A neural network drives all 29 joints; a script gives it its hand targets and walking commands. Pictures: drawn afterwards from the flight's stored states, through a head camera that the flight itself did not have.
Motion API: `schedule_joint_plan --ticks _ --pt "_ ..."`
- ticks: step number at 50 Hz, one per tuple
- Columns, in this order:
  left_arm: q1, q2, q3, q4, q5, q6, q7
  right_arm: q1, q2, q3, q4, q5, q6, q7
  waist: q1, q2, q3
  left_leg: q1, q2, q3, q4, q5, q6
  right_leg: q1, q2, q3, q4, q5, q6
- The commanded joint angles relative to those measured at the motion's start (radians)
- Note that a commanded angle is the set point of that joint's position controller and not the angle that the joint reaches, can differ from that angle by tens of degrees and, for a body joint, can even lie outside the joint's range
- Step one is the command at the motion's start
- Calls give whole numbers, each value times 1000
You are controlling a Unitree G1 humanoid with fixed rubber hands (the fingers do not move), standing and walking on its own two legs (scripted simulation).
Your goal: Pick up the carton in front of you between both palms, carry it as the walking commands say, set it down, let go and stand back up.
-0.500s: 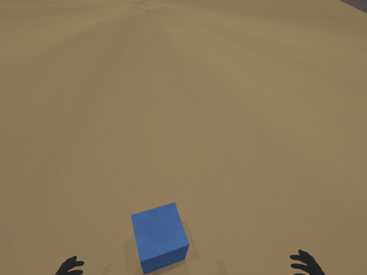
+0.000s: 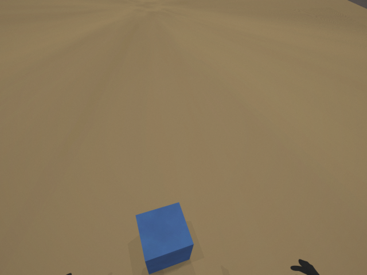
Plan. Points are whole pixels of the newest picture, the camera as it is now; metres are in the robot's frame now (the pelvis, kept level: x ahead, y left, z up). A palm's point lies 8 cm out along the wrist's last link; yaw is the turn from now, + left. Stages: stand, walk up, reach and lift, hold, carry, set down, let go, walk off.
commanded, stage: stand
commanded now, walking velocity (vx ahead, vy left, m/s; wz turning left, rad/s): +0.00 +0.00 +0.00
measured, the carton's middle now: (163, 238) +0.40 +0.07 -0.65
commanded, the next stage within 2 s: none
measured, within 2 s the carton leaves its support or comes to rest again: neither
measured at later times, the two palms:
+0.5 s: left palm out of the picture +0.06 +0.29 -0.11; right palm out of the picture +0.07 -0.30 -0.09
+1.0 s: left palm out of the picture +0.05 +0.29 -0.11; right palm out of the picture +0.08 -0.31 -0.10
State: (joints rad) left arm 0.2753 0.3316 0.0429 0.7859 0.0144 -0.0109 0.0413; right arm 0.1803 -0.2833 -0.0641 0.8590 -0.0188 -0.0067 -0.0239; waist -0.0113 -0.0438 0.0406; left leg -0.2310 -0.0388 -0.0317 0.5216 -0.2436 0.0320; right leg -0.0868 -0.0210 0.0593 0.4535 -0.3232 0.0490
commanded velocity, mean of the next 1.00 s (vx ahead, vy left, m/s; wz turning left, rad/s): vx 0.00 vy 0.00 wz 0.00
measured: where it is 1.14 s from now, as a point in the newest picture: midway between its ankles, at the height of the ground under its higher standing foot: outside the picture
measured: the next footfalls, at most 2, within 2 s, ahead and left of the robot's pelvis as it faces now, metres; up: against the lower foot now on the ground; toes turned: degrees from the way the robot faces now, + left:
none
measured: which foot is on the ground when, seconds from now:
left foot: down 0.00-1.00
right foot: down 0.00-1.00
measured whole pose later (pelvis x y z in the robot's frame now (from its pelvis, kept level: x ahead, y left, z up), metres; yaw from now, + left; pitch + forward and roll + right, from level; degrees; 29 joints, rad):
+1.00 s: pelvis -0.01 -0.02 +0.01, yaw +2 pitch -3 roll -1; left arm 0.22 0.36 0.03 0.94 0.00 -0.02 0.03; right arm 0.15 -0.33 -0.03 1.00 0.00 -0.01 -0.03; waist -0.01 -0.02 0.05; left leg -0.21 -0.03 -0.07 0.43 -0.17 0.01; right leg -0.07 -0.01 0.03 0.38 -0.27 0.03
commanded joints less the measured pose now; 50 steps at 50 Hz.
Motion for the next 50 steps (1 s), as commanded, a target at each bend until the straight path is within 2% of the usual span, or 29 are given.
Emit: schedule_joint_plan --ticks 1,19,50 --pt "8 128 28 -42 -1 -13 3 -22 -159 -32 -43 2 -11 -3 -3 53 -15 57 103 -112 -109 154 1 -80 -43 27 -74 123 -27" --pt "-9 153 21 40 -7 -16 1 -32 -183 -16 38 11 -10 -3 -2 47 -2 53 110 -126 -149 114 -5 -72 -61 38 -114 108 -37" --pt "-53 173 22 116 -14 -15 -4 -51 -209 3 102 19 -10 -7 5 50 -14 61 118 -140 -159 170 -7 -53 -74 30 -145 119 -47"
